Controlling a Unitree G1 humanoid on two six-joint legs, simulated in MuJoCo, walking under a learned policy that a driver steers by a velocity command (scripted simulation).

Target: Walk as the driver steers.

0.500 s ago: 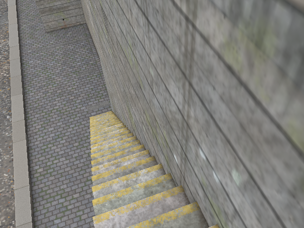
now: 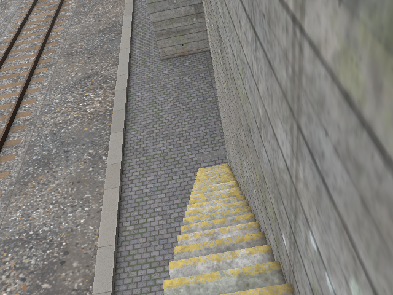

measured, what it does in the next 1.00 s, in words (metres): goes down, turning left: left foot 0.20 m lower, then right foot 0.21 m lower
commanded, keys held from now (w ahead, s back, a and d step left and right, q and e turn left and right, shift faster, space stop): w+q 0.52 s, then w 0.48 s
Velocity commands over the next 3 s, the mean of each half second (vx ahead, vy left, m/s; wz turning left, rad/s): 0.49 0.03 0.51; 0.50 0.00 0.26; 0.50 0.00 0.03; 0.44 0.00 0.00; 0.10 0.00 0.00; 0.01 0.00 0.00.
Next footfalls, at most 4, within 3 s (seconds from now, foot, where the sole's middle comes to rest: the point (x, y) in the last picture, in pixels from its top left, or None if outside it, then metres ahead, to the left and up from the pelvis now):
0.42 left None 0.24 0.25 -0.94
1.00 right None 0.53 -0.02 -1.14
1.38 left None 0.53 0.30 -1.14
1.78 right None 0.75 0.03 -1.35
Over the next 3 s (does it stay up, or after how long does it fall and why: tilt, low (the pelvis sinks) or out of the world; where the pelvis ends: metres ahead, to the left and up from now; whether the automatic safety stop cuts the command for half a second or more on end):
stays up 0.96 0.18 -0.77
